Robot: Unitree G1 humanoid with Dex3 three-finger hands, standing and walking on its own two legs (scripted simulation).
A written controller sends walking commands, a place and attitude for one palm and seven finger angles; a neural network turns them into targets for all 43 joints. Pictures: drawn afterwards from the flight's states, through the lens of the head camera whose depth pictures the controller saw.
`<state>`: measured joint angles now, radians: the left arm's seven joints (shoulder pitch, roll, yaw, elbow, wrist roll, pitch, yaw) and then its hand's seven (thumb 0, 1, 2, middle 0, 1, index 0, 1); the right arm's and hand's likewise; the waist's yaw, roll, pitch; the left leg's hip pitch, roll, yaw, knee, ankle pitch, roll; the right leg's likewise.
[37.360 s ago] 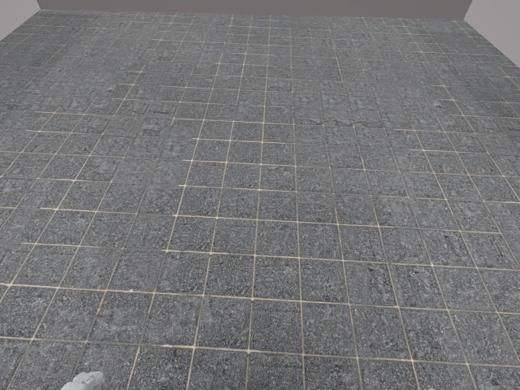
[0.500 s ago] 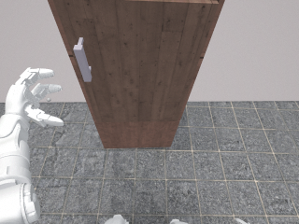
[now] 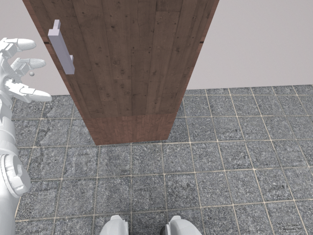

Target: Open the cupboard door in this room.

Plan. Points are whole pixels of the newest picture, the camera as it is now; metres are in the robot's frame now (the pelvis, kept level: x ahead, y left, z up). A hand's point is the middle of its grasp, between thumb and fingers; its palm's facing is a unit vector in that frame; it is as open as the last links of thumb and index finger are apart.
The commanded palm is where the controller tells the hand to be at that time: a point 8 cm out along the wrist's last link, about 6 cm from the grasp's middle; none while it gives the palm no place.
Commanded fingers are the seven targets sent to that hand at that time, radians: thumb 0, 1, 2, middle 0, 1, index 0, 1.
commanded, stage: move the hooked fingers beside the handle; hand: left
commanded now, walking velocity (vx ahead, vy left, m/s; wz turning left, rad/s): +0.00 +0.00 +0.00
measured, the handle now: (63, 48) +0.57 +0.22 +0.09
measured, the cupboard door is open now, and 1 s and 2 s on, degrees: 0 0 0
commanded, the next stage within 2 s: slide the fingers in behind the handle in 1.10 s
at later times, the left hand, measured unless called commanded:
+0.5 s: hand (37, 60) +0.53 +0.27 +0.09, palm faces +0.04 -1.00 -0.01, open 14.0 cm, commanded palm +0.50 +0.31 +0.09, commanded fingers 0.00 -0.50 0.30 -0.30 -1.20 -0.30 -1.20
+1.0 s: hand (34, 65) +0.51 +0.28 +0.09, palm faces +0.06 -1.00 +0.00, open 14.0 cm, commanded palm +0.50 +0.32 +0.09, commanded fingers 0.00 -0.50 0.30 -0.30 -1.20 -0.30 -1.20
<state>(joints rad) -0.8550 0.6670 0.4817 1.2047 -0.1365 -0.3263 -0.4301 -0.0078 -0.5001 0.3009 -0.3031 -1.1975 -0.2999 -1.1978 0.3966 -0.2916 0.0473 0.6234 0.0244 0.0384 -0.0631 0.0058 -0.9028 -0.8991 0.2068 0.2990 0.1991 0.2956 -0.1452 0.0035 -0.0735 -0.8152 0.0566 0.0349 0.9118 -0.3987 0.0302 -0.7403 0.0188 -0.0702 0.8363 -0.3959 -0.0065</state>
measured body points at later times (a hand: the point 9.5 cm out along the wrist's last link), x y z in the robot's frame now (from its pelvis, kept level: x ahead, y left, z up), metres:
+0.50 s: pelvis +0.01 +0.00 -0.01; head +0.15 +0.03 +0.42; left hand +0.52 +0.33 +0.09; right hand -0.02 -0.27 -0.10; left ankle +0.02 +0.10 -0.69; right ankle +0.00 -0.12 -0.69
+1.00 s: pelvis +0.01 +0.01 -0.01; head +0.14 +0.04 +0.42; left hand +0.50 +0.33 +0.09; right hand +0.02 -0.27 -0.10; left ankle +0.02 +0.10 -0.69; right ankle +0.00 -0.12 -0.69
